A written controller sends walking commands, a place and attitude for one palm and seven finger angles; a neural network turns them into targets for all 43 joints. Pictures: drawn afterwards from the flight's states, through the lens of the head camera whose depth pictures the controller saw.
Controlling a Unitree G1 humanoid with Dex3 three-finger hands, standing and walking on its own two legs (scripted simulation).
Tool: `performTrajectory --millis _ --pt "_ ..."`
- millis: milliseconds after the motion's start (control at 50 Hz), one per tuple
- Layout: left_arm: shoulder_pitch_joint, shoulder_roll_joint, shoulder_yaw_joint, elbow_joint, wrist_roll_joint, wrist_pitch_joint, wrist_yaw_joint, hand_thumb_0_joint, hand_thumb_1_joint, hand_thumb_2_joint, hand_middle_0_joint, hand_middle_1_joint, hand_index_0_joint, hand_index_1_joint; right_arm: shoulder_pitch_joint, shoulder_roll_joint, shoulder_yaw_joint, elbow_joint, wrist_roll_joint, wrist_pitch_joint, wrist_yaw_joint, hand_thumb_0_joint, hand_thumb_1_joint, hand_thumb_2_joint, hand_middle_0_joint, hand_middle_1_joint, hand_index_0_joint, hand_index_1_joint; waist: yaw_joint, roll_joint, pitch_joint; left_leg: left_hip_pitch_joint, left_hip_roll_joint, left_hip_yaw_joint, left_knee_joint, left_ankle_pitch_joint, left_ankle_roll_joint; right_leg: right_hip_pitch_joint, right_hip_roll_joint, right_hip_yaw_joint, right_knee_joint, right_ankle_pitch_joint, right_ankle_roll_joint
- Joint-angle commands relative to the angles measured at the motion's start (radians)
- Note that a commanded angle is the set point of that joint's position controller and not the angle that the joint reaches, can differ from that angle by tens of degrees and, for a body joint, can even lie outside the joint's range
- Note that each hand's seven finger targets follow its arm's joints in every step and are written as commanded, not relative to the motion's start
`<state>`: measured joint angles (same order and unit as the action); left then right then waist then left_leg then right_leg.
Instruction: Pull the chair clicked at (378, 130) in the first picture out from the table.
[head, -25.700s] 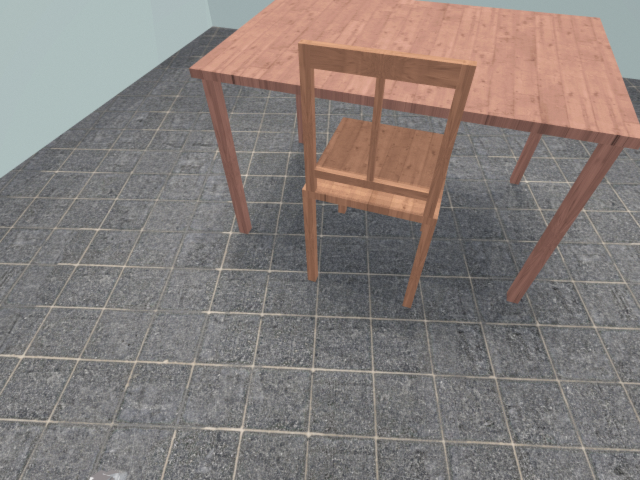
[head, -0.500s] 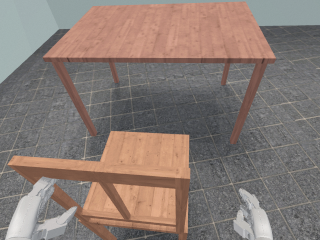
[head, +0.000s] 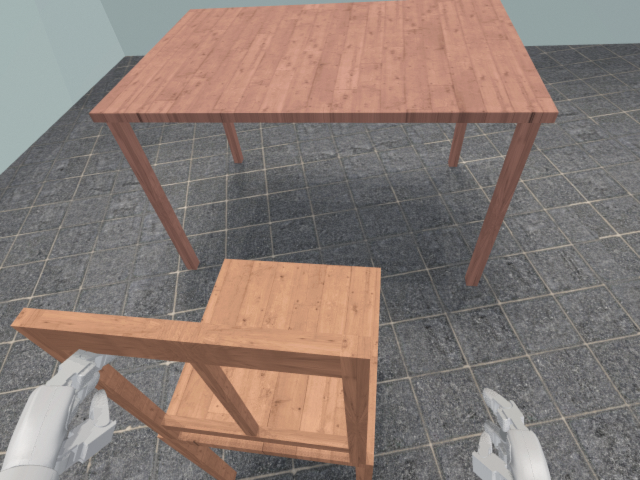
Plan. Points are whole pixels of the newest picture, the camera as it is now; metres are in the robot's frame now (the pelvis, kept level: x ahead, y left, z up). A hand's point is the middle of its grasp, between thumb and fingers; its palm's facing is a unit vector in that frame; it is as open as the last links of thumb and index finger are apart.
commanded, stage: step back with the hand held close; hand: left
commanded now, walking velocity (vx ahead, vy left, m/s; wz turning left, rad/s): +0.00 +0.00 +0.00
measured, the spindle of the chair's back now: (230, 399) +0.22 +0.18 -0.07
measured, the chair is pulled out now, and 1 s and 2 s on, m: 0.58 0.58 0.58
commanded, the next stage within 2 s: stop stepping back and stand still in 1.10 s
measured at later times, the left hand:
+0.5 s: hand (72, 457) +0.11 +0.27 +0.07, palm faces +0.06 -0.82 -0.58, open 6.7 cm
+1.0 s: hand out of the picture +0.06 +0.30 +0.15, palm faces +0.40 -0.77 -0.49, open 7.4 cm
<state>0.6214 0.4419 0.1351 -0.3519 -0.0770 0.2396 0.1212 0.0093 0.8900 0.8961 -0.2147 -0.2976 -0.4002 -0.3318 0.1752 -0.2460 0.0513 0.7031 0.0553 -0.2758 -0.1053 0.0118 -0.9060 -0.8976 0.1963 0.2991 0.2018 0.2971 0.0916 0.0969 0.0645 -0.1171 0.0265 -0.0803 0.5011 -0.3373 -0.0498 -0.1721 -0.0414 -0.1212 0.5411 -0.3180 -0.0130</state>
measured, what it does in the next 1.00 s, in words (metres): walks backwards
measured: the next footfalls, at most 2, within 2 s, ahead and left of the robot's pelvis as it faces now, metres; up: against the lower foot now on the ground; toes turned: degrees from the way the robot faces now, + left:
right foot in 1.02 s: -0.13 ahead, -0.11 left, +0.00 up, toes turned -2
left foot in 1.40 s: -0.18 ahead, +0.15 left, +0.00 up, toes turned +1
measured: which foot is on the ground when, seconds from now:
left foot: down 0.00-1.00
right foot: down 0.00-0.88, up 0.90-1.00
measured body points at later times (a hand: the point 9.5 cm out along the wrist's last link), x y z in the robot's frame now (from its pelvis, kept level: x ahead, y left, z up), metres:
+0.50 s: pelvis -0.07 +0.01 +0.00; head +0.01 +0.03 +0.44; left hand +0.10 +0.31 +0.10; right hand +0.13 -0.22 -0.09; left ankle -0.04 +0.16 -0.73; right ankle -0.01 -0.10 -0.73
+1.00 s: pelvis -0.13 +0.03 -0.01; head -0.12 +0.05 +0.44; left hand +0.03 +0.34 +0.18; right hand +0.02 -0.20 -0.08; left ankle -0.09 +0.15 -0.73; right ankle -0.11 -0.11 -0.72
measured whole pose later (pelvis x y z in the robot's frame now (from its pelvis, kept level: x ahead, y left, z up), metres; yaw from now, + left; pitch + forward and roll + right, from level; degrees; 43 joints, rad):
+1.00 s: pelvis -0.13 +0.03 -0.01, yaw +2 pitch +1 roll -2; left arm 0.59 0.43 0.42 -0.59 -0.02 -0.11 0.16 0.01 0.89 0.90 -0.22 -0.30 -0.22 -0.31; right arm 0.26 -0.20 -0.01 0.57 0.02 -0.10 -0.09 0.01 -0.91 -0.90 0.20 0.30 0.20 0.30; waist -0.02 0.00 0.02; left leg -0.41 0.03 -0.05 0.64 -0.25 0.00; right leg -0.36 -0.03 -0.07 0.68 -0.28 0.01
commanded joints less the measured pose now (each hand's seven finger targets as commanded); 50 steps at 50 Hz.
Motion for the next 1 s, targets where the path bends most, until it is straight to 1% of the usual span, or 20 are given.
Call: performTrajectory --millis 0,40,80,100,120,140,200,300,360,520,600,660,680,720,760,800,840,880,940,980 --pt "-0.297 0.281 0.358 -0.574 0.032 -0.266 0.101 0.000 0.900 0.900 -0.200 -0.300 -0.200 -0.300 -0.102 -0.082 -0.026 -0.159 0.004 -0.065 -0.008 0.000 -0.900 -0.900 0.200 0.300 0.200 0.300 -0.015 0.165 -0.251 0.036 -0.001 0.033 -0.051 0.393 0.052 0.079 -0.047 0.034 -0.064 0.333 -0.011" --pt "-0.299 0.284 0.363 -0.565 0.031 -0.267 0.104 0.000 0.900 0.900 -0.200 -0.300 -0.200 -0.300 -0.110 -0.086 -0.032 -0.158 0.001 -0.065 -0.012 0.000 -0.900 -0.900 0.200 0.300 0.200 0.300 -0.018 0.093 -0.256 0.037 0.001 0.033 -0.049 0.395 0.056 0.080 -0.042 0.030 -0.061 0.342 -0.006" --pt "-0.317 0.268 0.338 -0.578 0.032 -0.264 0.099 0.000 0.900 0.900 -0.200 -0.300 -0.200 -0.300 -0.121 -0.090 -0.028 -0.157 0.001 -0.070 -0.008 0.000 -0.900 -0.900 0.200 0.300 0.200 0.300 -0.023 0.139 -0.245 0.029 -0.005 0.036 -0.048 0.373 0.053 0.071 -0.039 0.047 -0.066 0.328 -0.011" --pt "-0.425 0.401 0.439 -0.512 -0.020 -0.302 0.069 0.000 0.900 0.900 -0.200 -0.300 -0.200 -0.300 -0.062 -0.120 -0.068 -0.217 0.039 0.003 -0.024 0.000 -0.900 -0.900 0.200 0.300 0.200 0.300 -0.045 0.005 -0.038 -0.060 0.032 -0.001 -0.043 0.394 0.058 -0.017 -0.072 0.149 -0.122 0.436 -0.011" --pt "-0.386 0.299 0.371 -0.457 -0.018 -0.289 0.052 0.000 0.900 0.900 -0.200 -0.300 -0.200 -0.300 -0.059 -0.097 -0.069 -0.219 0.036 0.035 -0.020 0.000 -0.900 -0.900 0.200 0.300 0.200 0.300 -0.054 -0.067 -0.075 -0.053 0.028 0.000 -0.022 0.376 0.050 0.031 -0.100 0.122 -0.135 0.478 -0.018" --pt "-0.383 0.296 0.365 -0.467 -0.020 -0.292 0.048 0.000 0.900 0.900 -0.200 -0.300 -0.200 -0.300 -0.070 -0.095 -0.071 -0.228 0.036 0.052 -0.017 0.000 -0.900 -0.900 0.200 0.300 0.200 0.300 -0.057 -0.083 -0.113 -0.024 0.018 0.011 0.013 0.375 0.048 0.044 -0.124 0.141 -0.138 0.532 -0.024" --pt "-0.294 0.305 0.385 -0.537 -0.016 -0.322 0.057 0.000 0.900 0.900 -0.200 -0.300 -0.200 -0.300 -0.085 -0.088 -0.071 -0.252 0.031 0.087 -0.023 0.000 -0.900 -0.900 0.200 0.300 0.200 0.300 -0.055 0.068 -0.242 0.031 0.035 -0.008 -0.018 0.472 0.049 0.110 -0.137 0.147 -0.091 0.571 -0.032" --pt "-0.145 0.328 0.438 -0.621 -0.013 -0.343 0.073 0.000 0.900 0.900 -0.200 -0.300 -0.200 -0.300 -0.102 -0.081 -0.083 -0.274 0.022 0.141 -0.025 0.000 -0.900 -0.900 0.200 0.300 0.200 0.300 -0.034 0.158 -0.326 0.000 0.087 -0.051 -0.053 0.621 0.067 0.188 -0.082 0.089 -0.025 0.509 0.003" --pt "-0.124 0.353 0.463 -0.674 -0.015 -0.357 0.077 0.000 0.900 0.900 -0.200 -0.300 -0.200 -0.300 -0.095 -0.084 -0.095 -0.280 0.017 0.147 -0.028 0.000 -0.900 -0.900 0.200 0.300 0.200 0.300 -0.034 0.100 -0.333 -0.078 0.094 -0.059 -0.031 0.555 0.063 0.212 -0.095 0.079 -0.018 0.529 -0.002" --pt "-0.083 0.370 0.518 -0.696 -0.007 -0.420 0.080 0.000 0.900 0.900 -0.200 -0.300 -0.200 -0.300 -0.067 -0.096 -0.097 -0.257 -0.006 0.105 -0.038 0.000 -0.900 -0.900 0.200 0.300 0.200 0.300 -0.036 0.162 -0.266 -0.313 0.123 -0.107 -0.094 0.163 0.087 0.183 -0.075 0.079 0.027 0.260 0.019" --pt "-0.018 0.228 0.513 -0.414 0.008 -0.441 0.083 0.000 0.900 0.900 -0.200 -0.300 -0.200 -0.300 -0.041 -0.075 -0.097 -0.216 -0.017 0.089 -0.029 0.000 -0.900 -0.900 0.200 0.300 0.200 0.300 -0.054 0.059 -0.222 -0.358 0.087 -0.058 -0.060 -0.027 0.072 0.084 -0.091 0.116 -0.027 0.116 0.002" --pt "-0.092 0.146 0.423 -0.226 0.025 -0.415 0.076 0.000 0.900 0.900 -0.200 -0.300 -0.200 -0.300 -0.043 -0.087 -0.118 -0.198 -0.015 0.118 -0.006 0.000 -0.900 -0.900 0.200 0.300 0.200 0.300 -0.082 -0.190 -0.125 -0.243 -0.010 0.028 0.202 -0.147 0.039 -0.234 -0.208 0.248 -0.258 -0.178 -0.058" --pt "-0.077 0.115 0.397 -0.149 0.028 -0.399 0.075 0.000 0.900 0.900 -0.200 -0.300 -0.200 -0.300 -0.056 -0.087 -0.122 -0.175 -0.019 0.127 0.001 0.000 -0.900 -0.900 0.200 0.300 0.200 0.300 -0.086 -0.214 -0.099 -0.181 -0.021 0.049 0.298 -0.122 0.040 -0.340 -0.242 0.286 -0.314 -0.234 -0.088" --pt "-0.153 0.112 0.353 -0.168 0.033 -0.379 0.071 0.000 0.900 0.900 -0.200 -0.300 -0.200 -0.300 -0.063 -0.089 -0.107 -0.179 -0.020 0.154 0.016 0.000 -0.900 -0.900 0.200 0.300 0.200 0.300 -0.101 -0.325 -0.089 -0.161 -0.007 0.048 0.378 -0.094 0.053 -0.406 -0.278 0.227 -0.314 -0.254 -0.094" --pt "-0.189 0.129 0.351 -0.211 0.034 -0.367 0.067 0.000 0.900 0.900 -0.200 -0.300 -0.200 -0.300 -0.089 -0.082 -0.091 -0.212 -0.017 0.175 0.010 0.000 -0.900 -0.900 0.200 0.300 0.200 0.300 -0.099 -0.361 -0.051 -0.181 0.013 0.050 0.266 -0.132 0.065 -0.411 -0.246 0.165 -0.289 -0.311 -0.065" --pt "-0.147 0.140 0.369 -0.300 0.040 -0.376 0.069 0.000 0.900 0.900 -0.200 -0.300 -0.200 -0.300 -0.100 -0.089 -0.078 -0.255 -0.018 0.186 0.002 0.000 -0.900 -0.900 0.200 0.300 0.200 0.300 -0.087 -0.181 -0.031 -0.274 0.057 -0.017 -0.022 -0.185 0.096 -0.304 -0.158 0.134 -0.185 -0.309 -0.020" --pt "-0.142 0.195 0.431 -0.447 0.061 -0.406 0.083 0.000 0.900 0.900 -0.200 -0.300 -0.200 -0.300 -0.095 -0.099 -0.083 -0.294 -0.017 0.172 -0.003 0.000 -0.900 -0.900 0.200 0.300 0.200 0.300 -0.079 0.081 -0.068 -0.479 0.174 -0.152 -0.258 -0.285 0.145 -0.080 -0.048 0.094 0.052 -0.195 0.026" --pt "-0.172 0.234 0.472 -0.556 0.079 -0.436 0.085 0.000 0.900 0.900 -0.200 -0.300 -0.200 -0.300 -0.104 -0.103 -0.100 -0.310 -0.026 0.149 -0.003 0.000 -0.900 -0.900 0.200 0.300 0.200 0.300 -0.086 0.260 -0.071 -0.653 0.247 -0.215 -0.318 -0.301 0.188 0.101 -0.006 0.090 0.259 0.006 0.037" --pt "-0.082 0.199 0.475 -0.562 0.061 -0.469 0.068 0.000 0.900 0.900 -0.200 -0.300 -0.200 -0.300 -0.062 -0.091 -0.110 -0.278 -0.033 0.110 0.007 0.000 -0.900 -0.900 0.200 0.300 0.200 0.300 -0.060 0.162 -0.121 -0.507 0.204 -0.133 -0.134 0.043 0.154 0.041 -0.013 0.094 0.162 0.055 0.026" --pt "-0.048 0.194 0.494 -0.474 0.050 -0.484 0.061 0.000 0.900 0.900 -0.200 -0.300 -0.200 -0.300 -0.040 -0.090 -0.115 -0.231 -0.038 0.090 0.005 0.000 -0.900 -0.900 0.200 0.300 0.200 0.300 -0.068 0.179 -0.114 -0.411 0.204 -0.120 -0.114 0.151 0.149 -0.016 -0.001 0.070 0.082 0.024 0.024"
